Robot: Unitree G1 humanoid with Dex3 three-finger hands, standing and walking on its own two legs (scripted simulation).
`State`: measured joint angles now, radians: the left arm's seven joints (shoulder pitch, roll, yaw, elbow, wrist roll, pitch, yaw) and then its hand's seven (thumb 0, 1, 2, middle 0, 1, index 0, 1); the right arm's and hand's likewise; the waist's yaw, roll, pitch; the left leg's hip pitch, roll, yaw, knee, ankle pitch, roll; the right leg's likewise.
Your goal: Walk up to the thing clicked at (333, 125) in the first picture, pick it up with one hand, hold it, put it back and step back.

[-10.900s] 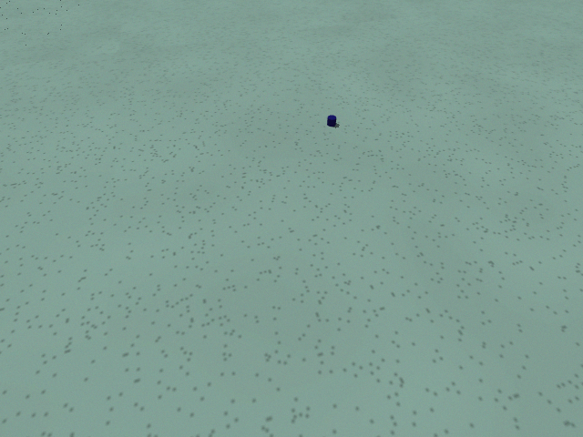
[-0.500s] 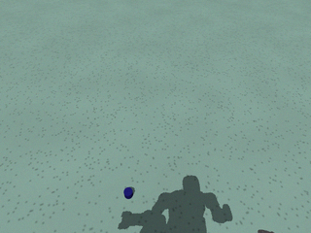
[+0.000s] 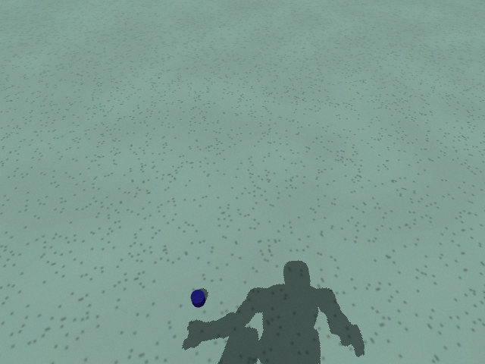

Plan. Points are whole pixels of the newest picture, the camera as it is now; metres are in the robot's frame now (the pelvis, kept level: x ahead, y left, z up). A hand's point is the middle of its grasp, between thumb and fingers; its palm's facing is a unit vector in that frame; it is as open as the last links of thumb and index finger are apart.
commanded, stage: stand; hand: left
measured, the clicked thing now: (198, 298) +0.49 +0.19 -0.75
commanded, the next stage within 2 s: walk up in 1.76 s
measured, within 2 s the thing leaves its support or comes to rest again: neither
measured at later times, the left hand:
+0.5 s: hand out of the picture +0.10 +0.25 -0.15, palm faces -0.02 -0.94 -0.34, open 7.4 cm
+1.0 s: hand out of the picture +0.08 +0.25 -0.15, palm faces -0.03 -0.94 -0.34, open 7.4 cm
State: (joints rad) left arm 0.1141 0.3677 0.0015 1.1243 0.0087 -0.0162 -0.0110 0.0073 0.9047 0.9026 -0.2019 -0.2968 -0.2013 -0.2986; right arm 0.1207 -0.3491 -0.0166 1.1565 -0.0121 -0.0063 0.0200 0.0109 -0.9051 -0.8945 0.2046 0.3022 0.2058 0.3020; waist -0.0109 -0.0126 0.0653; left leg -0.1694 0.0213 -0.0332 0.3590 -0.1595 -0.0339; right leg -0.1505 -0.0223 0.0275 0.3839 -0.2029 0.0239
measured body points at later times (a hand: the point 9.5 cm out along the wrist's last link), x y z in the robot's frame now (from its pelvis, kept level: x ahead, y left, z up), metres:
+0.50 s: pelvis +0.02 +0.00 +0.00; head +0.03 +0.00 +0.45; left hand +0.10 +0.30 -0.13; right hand +0.11 -0.30 -0.13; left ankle +0.02 +0.14 -0.75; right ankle +0.00 -0.14 -0.75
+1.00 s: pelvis +0.01 -0.01 +0.00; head +0.02 -0.01 +0.45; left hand +0.08 +0.30 -0.13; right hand +0.09 -0.31 -0.13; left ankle +0.02 +0.14 -0.75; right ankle +0.00 -0.14 -0.75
